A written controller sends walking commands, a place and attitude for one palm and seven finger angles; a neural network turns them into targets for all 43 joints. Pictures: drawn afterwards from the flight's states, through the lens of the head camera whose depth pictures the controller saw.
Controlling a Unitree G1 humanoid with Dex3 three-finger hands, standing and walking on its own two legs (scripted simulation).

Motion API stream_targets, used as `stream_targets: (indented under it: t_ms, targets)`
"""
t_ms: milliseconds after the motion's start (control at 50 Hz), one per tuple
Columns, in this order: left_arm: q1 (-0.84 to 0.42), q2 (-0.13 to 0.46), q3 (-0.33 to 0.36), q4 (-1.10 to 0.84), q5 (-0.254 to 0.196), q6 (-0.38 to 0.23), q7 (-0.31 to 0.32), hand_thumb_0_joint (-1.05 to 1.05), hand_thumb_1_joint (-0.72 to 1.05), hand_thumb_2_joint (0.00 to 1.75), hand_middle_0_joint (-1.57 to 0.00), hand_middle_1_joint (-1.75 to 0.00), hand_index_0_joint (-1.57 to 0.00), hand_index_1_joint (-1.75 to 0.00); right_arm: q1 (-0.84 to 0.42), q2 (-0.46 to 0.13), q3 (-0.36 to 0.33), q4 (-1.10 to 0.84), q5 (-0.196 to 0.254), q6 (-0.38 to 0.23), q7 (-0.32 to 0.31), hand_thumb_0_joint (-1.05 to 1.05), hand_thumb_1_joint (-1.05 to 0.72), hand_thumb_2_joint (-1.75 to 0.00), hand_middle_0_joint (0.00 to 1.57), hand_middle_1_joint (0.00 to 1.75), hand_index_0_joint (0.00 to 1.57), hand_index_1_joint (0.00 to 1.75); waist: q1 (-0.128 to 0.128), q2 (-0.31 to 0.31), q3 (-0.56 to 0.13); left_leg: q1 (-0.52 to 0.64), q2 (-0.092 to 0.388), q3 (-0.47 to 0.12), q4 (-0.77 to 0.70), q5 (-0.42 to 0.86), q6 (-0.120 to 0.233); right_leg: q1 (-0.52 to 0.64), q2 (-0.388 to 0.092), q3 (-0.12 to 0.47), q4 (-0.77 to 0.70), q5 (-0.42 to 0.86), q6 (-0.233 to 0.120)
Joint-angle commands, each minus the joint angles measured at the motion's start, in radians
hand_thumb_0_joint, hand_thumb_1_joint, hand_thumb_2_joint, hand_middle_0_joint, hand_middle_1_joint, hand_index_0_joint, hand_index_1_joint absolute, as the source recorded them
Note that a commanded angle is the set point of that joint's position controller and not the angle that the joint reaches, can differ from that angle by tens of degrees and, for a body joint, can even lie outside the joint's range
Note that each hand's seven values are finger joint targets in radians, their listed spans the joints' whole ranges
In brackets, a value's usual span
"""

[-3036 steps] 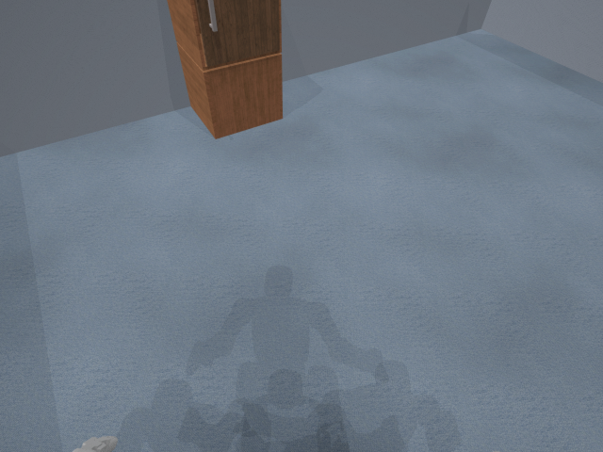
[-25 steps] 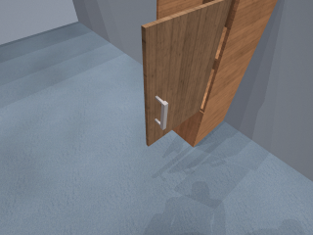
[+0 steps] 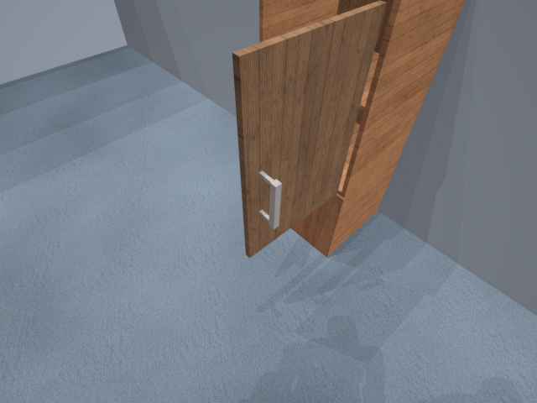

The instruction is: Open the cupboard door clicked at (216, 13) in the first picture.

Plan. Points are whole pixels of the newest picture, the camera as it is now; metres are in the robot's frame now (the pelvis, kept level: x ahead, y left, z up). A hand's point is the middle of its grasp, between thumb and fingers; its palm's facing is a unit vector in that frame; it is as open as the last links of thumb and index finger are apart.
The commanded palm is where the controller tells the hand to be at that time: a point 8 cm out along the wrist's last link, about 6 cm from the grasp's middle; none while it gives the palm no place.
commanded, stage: look to check the result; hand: left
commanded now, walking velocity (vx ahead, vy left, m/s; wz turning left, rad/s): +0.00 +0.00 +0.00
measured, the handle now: (269, 201) +0.56 +0.03 -0.10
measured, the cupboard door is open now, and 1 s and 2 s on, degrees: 88 88 88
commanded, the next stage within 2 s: stand and wait in 0.60 s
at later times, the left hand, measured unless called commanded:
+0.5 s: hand out of the picture +0.00 +0.14 -0.18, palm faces +0.06 -0.99 -0.16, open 7.4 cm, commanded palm none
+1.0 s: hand out of the picture +0.01 +0.13 -0.17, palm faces +0.05 -0.98 -0.17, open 7.4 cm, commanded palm none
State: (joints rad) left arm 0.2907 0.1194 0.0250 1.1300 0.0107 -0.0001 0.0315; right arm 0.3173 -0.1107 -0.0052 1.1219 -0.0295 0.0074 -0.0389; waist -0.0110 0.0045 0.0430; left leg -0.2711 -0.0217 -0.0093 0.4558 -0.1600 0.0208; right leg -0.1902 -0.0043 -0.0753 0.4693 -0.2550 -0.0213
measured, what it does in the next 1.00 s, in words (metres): stands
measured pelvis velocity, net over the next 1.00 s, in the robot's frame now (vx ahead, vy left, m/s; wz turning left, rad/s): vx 0.03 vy -0.02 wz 0.00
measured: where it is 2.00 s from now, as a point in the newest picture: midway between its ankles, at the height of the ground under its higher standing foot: outside the picture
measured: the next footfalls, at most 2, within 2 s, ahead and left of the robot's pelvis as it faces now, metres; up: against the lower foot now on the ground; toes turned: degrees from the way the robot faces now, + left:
none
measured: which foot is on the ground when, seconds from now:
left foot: down 0.00-1.00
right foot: down 0.00-1.00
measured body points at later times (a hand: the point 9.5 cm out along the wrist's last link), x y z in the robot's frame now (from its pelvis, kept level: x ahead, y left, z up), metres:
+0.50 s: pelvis +0.02 -0.01 +0.00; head +0.04 -0.01 +0.45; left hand +0.00 +0.20 -0.16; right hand +0.01 -0.22 -0.16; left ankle +0.05 +0.11 -0.74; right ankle +0.00 -0.10 -0.74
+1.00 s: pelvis +0.03 -0.02 +0.00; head +0.05 -0.03 +0.45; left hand +0.01 +0.19 -0.16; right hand +0.02 -0.23 -0.16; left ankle +0.05 +0.11 -0.74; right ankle +0.00 -0.10 -0.74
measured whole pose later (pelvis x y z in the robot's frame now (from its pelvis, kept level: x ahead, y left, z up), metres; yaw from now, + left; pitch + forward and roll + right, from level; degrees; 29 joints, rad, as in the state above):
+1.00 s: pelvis +0.03 -0.02 +0.00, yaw +0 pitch -2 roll +0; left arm 0.29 0.12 0.01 1.16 0.00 -0.01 0.03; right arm 0.27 -0.12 0.01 1.16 -0.02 0.00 -0.05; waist 0.00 0.00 0.06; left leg -0.18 0.00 -0.02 0.42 -0.20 -0.01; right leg -0.09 0.02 -0.08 0.41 -0.28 -0.05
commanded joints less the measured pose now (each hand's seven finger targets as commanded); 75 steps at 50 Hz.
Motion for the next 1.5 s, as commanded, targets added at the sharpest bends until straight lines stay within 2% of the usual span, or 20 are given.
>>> stream_targets:
  t_ms: [0, 180, 340, 400, 560, 720, 880, 960, 1140, 1280, 1480]
  targets:
    - [0.083, 0.086, 0.014, -0.008, -0.001, -0.009, 0.005, 0.0, 0.9, 0.9, -0.2, -0.3, -0.2, -0.3, 0.062, -0.085, -0.006, -0.012, 0.004, -0.008, -0.003, 0.0, -0.9, -0.9, 0.2, 0.3, 0.2, 0.3, 0.008, 0.022, 0.042, -0.001, 0.094, -0.104, -0.108, -0.052, 0.019, -0.023, -0.093, 0.1, -0.128, -0.03, -0.026]
    - [0.089, 0.088, 0.006, 0.011, -0.003, -0.012, 0.006, 0.0, 0.9, 0.9, -0.2, -0.3, -0.2, -0.3, 0.045, -0.091, -0.002, -0.001, 0.008, -0.008, -0.006, 0.0, -0.9, -0.9, 0.2, 0.3, 0.2, 0.3, 0.007, 0.004, 0.037, 0.05, 0.096, -0.085, -0.094, 0.022, 0.015, -0.014, -0.1, 0.101, -0.147, 0.004, -0.023]
    - [0.088, 0.084, 0.003, 0.018, -0.004, -0.012, 0.006, 0.0, 0.9, 0.9, -0.2, -0.3, -0.2, -0.3, 0.034, -0.091, 0.002, 0.013, 0.008, -0.009, -0.008, 0.0, -0.9, -0.9, 0.2, 0.3, 0.2, 0.3, 0.008, -0.003, 0.06, 0.058, 0.096, -0.083, -0.096, 0.043, 0.013, -0.012, -0.098, 0.101, -0.153, 0.018, -0.022]
    - [0.093, 0.083, 0.003, 0.017, -0.004, -0.012, 0.006, 0.0, 0.9, 0.9, -0.2, -0.3, -0.2, -0.3, 0.028, -0.09, 0.003, 0.015, 0.007, -0.01, -0.008, 0.0, -0.9, -0.9, 0.2, 0.3, 0.2, 0.3, 0.009, 0.015, 0.053, 0.064, 0.095, -0.082, -0.095, 0.051, 0.013, -0.005, -0.099, 0.102, -0.155, 0.024, -0.023]
    - [0.095, 0.086, 0.006, 0.016, -0.004, -0.016, 0.008, 0.0, 0.9, 0.9, -0.2, -0.3, -0.2, -0.3, 0.022, -0.098, 0.002, 0.015, 0.01, -0.017, -0.012, 0.0, -0.9, -0.9, 0.2, 0.3, 0.2, 0.3, 0.016, 0.006, 0.026, 0.092, 0.103, -0.077, -0.089, 0.123, 0.014, 0.03, -0.098, 0.098, -0.151, 0.099, -0.022]
    - [0.093, 0.089, 0.003, 0.014, -0.006, -0.017, 0.008, 0.0, 0.9, 0.9, -0.2, -0.3, -0.2, -0.3, 0.028, -0.09, 0.003, 0.024, 0.009, -0.014, -0.011, 0.0, -0.9, -0.9, 0.2, 0.3, 0.2, 0.3, 0.013, -0.014, 0.057, 0.081, 0.099, -0.066, -0.09, 0.112, 0.008, 0.032, -0.102, 0.099, -0.164, 0.113, -0.023]
    - [0.091, 0.089, 0.003, 0.012, -0.006, -0.016, 0.009, 0.0, 0.9, 0.9, -0.2, -0.3, -0.2, -0.3, 0.03, -0.093, 0.003, 0.023, 0.009, -0.012, -0.013, 0.0, -0.9, -0.9, 0.2, 0.3, 0.2, 0.3, 0.012, 0.01, 0.062, 0.084, 0.101, -0.069, -0.088, 0.109, 0.008, 0.033, -0.099, 0.101, -0.17, 0.1, -0.025]
    - [0.096, 0.094, 0.003, 0.013, -0.006, -0.018, 0.008, 0.0, 0.9, 0.9, -0.2, -0.3, -0.2, -0.3, 0.027, -0.097, 0.002, 0.021, 0.011, -0.012, -0.013, 0.0, -0.9, -0.9, 0.2, 0.3, 0.2, 0.3, 0.015, -0.012, 0.058, 0.094, 0.103, -0.065, -0.087, 0.109, 0.008, 0.034, -0.096, 0.097, -0.172, 0.105, -0.025]
    - [0.101, 0.094, 0.003, 0.01, -0.007, -0.019, 0.008, 0.0, 0.9, 0.9, -0.2, -0.3, -0.2, -0.3, 0.03, -0.094, 0.0, 0.023, 0.01, -0.014, -0.014, 0.0, -0.9, -0.9, 0.2, 0.3, 0.2, 0.3, 0.012, 0.0, 0.047, 0.097, 0.1, -0.062, -0.079, 0.125, 0.006, 0.048, -0.102, 0.1, -0.169, 0.147, -0.024]
    - [0.101, 0.09, 0.002, 0.013, -0.007, -0.017, 0.008, 0.0, 0.9, 0.9, -0.2, -0.3, -0.2, -0.3, 0.027, -0.095, 0.002, 0.024, 0.01, -0.012, -0.016, 0.0, -0.9, -0.9, 0.2, 0.3, 0.2, 0.3, 0.013, 0.004, 0.067, 0.095, 0.102, -0.063, -0.082, 0.115, 0.006, 0.036, -0.099, 0.1, -0.176, 0.123, -0.025]
    - [0.096, 0.093, 0.004, 0.01, -0.007, -0.017, 0.008, 0.0, 0.9, 0.9, -0.2, -0.3, -0.2, -0.3, 0.027, -0.097, 0.003, 0.023, 0.01, -0.015, -0.016, 0.0, -0.9, -0.9, 0.2, 0.3, 0.2, 0.3, 0.014, 0.003, 0.052, 0.099, 0.103, -0.066, -0.084, 0.13, 0.007, 0.052, -0.1, 0.095, -0.171, 0.135, -0.026]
